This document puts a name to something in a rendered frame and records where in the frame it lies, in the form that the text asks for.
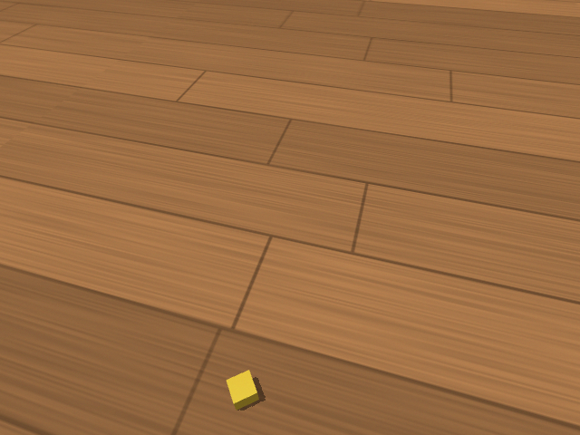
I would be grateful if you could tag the small box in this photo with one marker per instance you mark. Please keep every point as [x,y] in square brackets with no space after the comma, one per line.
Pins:
[242,389]

